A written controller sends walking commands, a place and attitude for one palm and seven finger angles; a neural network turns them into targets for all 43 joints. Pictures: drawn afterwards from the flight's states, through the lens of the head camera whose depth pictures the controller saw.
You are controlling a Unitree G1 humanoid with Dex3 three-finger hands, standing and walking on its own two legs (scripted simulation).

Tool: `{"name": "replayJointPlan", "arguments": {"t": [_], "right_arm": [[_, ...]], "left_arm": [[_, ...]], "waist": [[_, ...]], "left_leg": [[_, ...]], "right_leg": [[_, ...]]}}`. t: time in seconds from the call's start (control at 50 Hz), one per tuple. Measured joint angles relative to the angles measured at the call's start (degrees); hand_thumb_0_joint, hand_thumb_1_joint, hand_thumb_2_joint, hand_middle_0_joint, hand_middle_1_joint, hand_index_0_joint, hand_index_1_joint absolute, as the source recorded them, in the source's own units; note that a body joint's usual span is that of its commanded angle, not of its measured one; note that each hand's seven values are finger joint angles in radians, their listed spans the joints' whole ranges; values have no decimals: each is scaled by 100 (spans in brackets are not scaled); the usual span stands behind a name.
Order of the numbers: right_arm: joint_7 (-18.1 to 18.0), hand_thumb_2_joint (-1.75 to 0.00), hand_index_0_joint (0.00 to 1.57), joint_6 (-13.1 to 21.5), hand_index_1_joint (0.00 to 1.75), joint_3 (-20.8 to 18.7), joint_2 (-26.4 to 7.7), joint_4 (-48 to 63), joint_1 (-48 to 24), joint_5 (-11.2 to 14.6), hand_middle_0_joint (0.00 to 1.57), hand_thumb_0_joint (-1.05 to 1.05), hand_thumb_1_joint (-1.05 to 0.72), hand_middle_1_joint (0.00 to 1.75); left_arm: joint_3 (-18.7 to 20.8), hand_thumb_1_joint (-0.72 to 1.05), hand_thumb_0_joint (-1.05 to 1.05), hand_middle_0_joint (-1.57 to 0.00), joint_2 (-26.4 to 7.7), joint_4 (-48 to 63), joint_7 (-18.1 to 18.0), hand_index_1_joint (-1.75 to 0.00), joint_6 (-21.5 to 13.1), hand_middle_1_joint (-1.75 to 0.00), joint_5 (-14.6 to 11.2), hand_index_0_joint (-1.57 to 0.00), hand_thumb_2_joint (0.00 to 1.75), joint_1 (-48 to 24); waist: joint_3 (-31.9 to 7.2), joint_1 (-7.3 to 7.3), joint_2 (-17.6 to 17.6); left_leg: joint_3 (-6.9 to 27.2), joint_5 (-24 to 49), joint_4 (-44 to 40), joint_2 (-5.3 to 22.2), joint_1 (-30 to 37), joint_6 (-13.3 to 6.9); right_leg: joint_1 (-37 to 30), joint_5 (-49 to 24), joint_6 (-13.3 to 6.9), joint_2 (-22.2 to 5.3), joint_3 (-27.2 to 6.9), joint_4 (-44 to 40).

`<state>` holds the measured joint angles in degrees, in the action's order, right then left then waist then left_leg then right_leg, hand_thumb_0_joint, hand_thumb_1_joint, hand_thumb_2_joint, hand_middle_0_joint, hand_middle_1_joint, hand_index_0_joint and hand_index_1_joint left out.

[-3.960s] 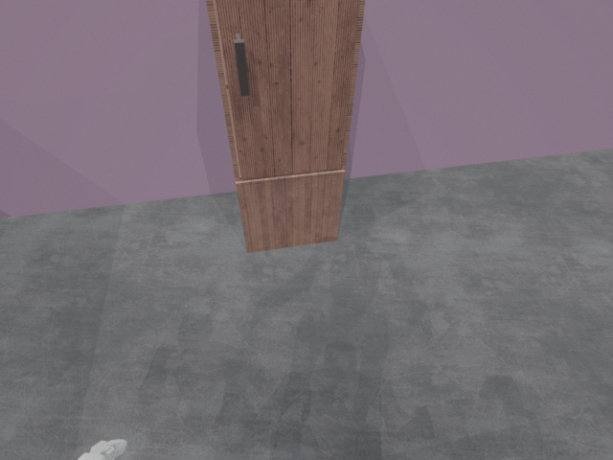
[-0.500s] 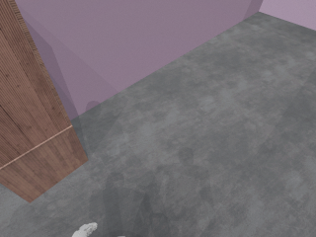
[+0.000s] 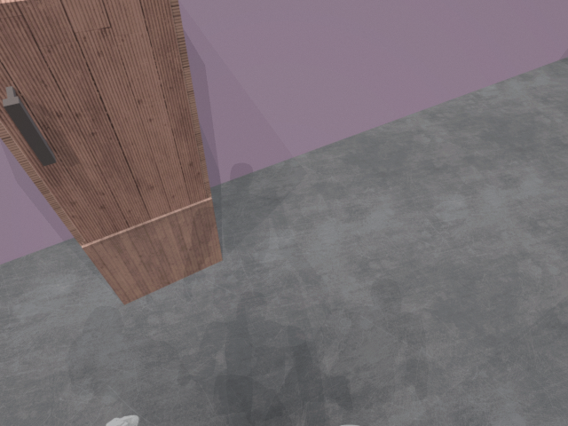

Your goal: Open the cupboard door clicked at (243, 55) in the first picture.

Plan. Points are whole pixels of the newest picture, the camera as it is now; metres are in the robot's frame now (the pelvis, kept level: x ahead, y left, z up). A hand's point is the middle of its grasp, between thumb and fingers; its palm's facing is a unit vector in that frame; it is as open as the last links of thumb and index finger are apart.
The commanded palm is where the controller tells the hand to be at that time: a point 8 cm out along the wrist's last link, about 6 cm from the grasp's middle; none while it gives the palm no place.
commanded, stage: turn to face it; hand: left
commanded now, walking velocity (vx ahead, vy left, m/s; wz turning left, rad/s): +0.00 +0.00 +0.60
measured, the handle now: (30, 126) +0.60 +0.50 +0.05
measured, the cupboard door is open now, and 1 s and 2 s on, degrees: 0 0 0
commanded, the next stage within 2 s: take the last steps up to it in 0.78 s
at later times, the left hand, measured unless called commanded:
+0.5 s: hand out of the picture -0.06 +0.16 -0.16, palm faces +0.37 -0.89 -0.26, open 7.4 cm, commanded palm none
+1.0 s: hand out of the picture -0.07 +0.20 -0.16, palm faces +0.49 -0.84 -0.25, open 7.4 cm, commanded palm none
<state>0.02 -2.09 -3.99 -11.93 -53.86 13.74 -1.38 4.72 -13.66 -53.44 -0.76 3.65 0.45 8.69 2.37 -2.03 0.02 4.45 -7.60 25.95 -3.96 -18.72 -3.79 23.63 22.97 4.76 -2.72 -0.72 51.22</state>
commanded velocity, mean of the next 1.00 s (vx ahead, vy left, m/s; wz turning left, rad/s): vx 0.04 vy -0.01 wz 0.36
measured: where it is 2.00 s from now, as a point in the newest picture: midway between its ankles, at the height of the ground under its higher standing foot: outside the picture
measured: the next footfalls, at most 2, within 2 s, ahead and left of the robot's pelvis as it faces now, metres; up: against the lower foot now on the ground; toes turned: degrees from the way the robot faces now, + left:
right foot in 0.14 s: +0.03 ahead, -0.16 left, +0.00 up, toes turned +6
left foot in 0.58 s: -0.08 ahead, +0.10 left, +0.00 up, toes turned +28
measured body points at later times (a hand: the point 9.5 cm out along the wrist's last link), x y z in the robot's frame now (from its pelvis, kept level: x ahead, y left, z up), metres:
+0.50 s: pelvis -0.04 -0.04 +0.00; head +0.00 -0.04 +0.45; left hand -0.08 +0.21 -0.14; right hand +0.12 -0.27 -0.15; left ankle -0.10 +0.09 -0.69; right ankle -0.01 -0.16 -0.74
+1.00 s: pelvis -0.05 -0.02 +0.00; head -0.03 -0.02 +0.45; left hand -0.10 +0.24 -0.14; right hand +0.11 -0.20 -0.16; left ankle -0.11 +0.08 -0.74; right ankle +0.00 -0.12 -0.72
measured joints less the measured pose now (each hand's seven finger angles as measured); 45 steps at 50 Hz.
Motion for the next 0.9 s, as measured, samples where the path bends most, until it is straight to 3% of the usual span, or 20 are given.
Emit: {"name": "replayJointPlan", "arguments": {"t": [0.12,0.16,0.2,0.26,0.34,0.44,0.52,0.58,0.6,0.64,0.72,0.8,0.9], "right_arm": [[46,-90,20,-135,30,-87,-114,43,-45,-11,21,1,-91,30],[56,-90,20,-195,30,-151,-163,58,-64,23,21,1,-91,30],[69,-90,20,-249,29,-208,-245,47,-74,-5,21,1,-91,30],[131,-90,20,-286,29,-239,-332,48,-55,-32,20,1,-91,30],[166,-90,20,-289,29,-231,-378,29,-25,-20,20,1,-91,30],[167,-90,19,-377,29,-179,-391,-77,-160,-5,20,1,-91,30],[155,-90,19,-326,29,-95,-339,-42,-421,38,20,1,-91,30],[149,-90,19,-172,29,-16,-300,85,-562,61,20,1,-91,30],[143,-90,19,-93,29,-3,-277,119,-607,53,20,1,-91,30],[118,-90,20,0,29,56,-158,150,-717,54,20,1,-91,30],[14,-90,20,75,29,164,16,171,-704,25,20,1,-91,30],[-38,-90,20,92,29,228,105,95,-614,37,21,1,-91,30],[-45,-90,20,65,30,236,156,-28,-427,19,21,1,-91,30]], "left_arm": [[-105,91,1,-20,200,212,1,-29,-113,-30,-45,-20,90,-6],[-127,91,1,-20,239,274,-15,-29,-188,-30,2,-20,90,90],[-198,91,1,-20,305,268,-37,-29,-161,-30,23,-20,90,184],[-230,91,1,-20,328,224,-46,-29,-161,-30,9,-20,90,345],[-257,91,1,-20,312,190,-50,-29,-243,-30,19,-20,90,446],[-292,91,1,-20,313,191,-17,-29,-308,-30,69,-20,90,550],[-270,91,1,-20,239,116,14,-29,-289,-30,112,-20,90,639],[-214,91,1,-20,123,24,24,-30,-244,-30,87,-20,90,731],[-186,91,1,-20,66,-10,29,-30,-208,-30,56,-20,90,752],[-140,91,1,-20,-75,-115,1,-29,-77,-30,35,-20,90,710],[-83,91,1,-20,-189,-267,-10,-29,32,-30,24,-20,90,629],[-91,91,1,-20,-179,-222,31,-29,-35,-30,11,-20,90,472],[-146,91,1,-20,-47,-139,20,-29,-53,-30,-7,-20,90,252]], "waist": [[-61,-28,194],[-93,46,239],[-76,48,340],[-76,49,340],[-7,36,257],[103,160,135],[215,308,-19],[236,364,-122],[235,367,-173],[314,431,-322],[256,402,-272],[216,375,-203],[161,277,-100]], "left_leg": [[441,135,145,-170,-272,234],[451,-437,667,-233,-563,382],[254,-1252,1874,-217,-973,492],[-107,-1291,3445,-24,-1350,630],[-317,-1155,4044,348,-1275,796],[-462,-1486,3347,631,-786,864],[-684,-1766,2299,662,-273,800],[-853,-1161,995,605,298,703],[-851,-1100,775,549,370,526],[-861,-1207,921,468,326,305],[-724,-1077,619,507,503,228],[-602,-821,204,441,703,201],[-479,-694,35,326,785,208]], "right_leg": [[-715,-163,-190,227,40,-1529],[-927,-479,-374,213,106,-2105],[-979,-607,-483,158,297,-2079],[-1181,-701,-512,9,528,-2294],[-1322,-715,-514,-185,846,-2379],[-1287,-620,-452,-441,1189,-2232],[-1128,-536,-330,-659,1360,-2003],[-940,-374,-170,-822,1484,-1629],[-785,-283,-134,-888,1429,-1333],[-397,492,-88,-807,937,-408],[118,552,-50,-473,534,893],[240,157,0,-358,387,988],[-8,156,8,-235,330,226]]}}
